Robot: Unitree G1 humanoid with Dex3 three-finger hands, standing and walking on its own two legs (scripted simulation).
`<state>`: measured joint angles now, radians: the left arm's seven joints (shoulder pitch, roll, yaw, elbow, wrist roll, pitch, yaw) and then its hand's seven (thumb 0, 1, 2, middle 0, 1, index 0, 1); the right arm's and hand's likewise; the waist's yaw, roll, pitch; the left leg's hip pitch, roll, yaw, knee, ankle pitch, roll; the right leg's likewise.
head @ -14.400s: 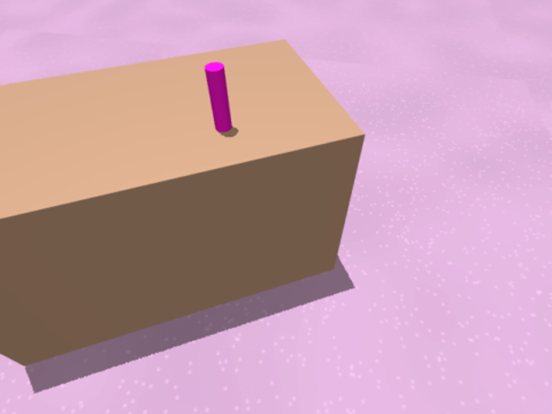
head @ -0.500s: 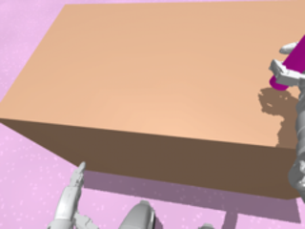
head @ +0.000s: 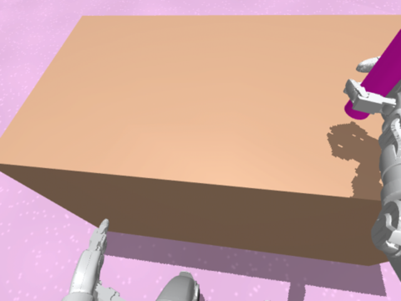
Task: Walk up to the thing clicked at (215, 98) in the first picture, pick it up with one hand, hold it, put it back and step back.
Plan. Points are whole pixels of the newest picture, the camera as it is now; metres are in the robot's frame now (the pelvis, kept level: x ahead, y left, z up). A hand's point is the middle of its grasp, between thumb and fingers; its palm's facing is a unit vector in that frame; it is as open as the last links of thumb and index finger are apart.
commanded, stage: lift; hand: right
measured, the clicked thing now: (383, 77) +0.52 -0.22 +0.14
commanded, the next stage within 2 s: hold in 1.56 s
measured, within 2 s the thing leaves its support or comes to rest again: neither
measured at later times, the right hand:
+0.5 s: hand (377, 83) +0.48 -0.20 +0.15, palm faces +0.19 +0.98 -0.01, open 5.9 cm
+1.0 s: hand (397, 101) +0.39 -0.18 +0.21, palm faces +0.18 +0.98 -0.01, open 5.9 cm
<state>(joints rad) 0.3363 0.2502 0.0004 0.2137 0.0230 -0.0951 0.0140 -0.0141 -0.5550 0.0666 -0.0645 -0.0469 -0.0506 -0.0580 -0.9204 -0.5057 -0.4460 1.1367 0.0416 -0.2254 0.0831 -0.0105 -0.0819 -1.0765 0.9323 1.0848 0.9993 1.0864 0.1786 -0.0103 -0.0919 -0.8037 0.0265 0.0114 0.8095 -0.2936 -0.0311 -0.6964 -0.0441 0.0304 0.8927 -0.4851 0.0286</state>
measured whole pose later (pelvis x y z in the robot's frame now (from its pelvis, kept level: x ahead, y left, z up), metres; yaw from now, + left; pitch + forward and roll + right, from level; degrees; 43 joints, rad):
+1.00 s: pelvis +0.00 +0.01 +0.03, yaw -1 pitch +3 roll +0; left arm 0.34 0.23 0.08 0.40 -0.03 -0.08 0.05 -0.01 -0.54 0.06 -0.05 -0.04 -0.04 -0.05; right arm -0.46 -0.25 -0.27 0.27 0.17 0.22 0.02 -0.01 -0.08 -1.08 0.94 1.08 1.00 1.07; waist 0.01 -0.06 -0.06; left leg -0.44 0.04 0.01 0.65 -0.26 -0.03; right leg -0.30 -0.03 0.02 0.65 -0.40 0.03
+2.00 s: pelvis +0.00 +0.01 +0.04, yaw -2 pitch -2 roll +0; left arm 0.26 0.23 0.10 0.59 -0.03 -0.18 0.06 -0.02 -0.54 0.05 -0.05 -0.05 -0.05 -0.05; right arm -0.36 -0.24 -0.27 -0.14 0.21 0.57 0.01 -0.01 -0.08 -1.08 0.93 1.08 1.00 1.08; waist -0.01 -0.08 -0.05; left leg -0.31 0.05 0.03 0.57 -0.22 -0.02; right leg -0.19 -0.03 0.04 0.57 -0.36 0.04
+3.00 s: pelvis +0.00 +0.01 +0.04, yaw -2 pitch -2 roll +0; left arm 0.25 0.24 0.10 0.62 -0.02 -0.21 0.06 -0.02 -0.53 0.05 -0.06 -0.05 -0.06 -0.05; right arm -0.36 -0.24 -0.29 -0.16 0.22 0.63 0.02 -0.01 -0.07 -1.09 0.93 1.09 1.00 1.08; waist -0.01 -0.08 -0.05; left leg -0.31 0.05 0.03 0.56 -0.22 -0.03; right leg -0.18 -0.02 0.04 0.57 -0.36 0.03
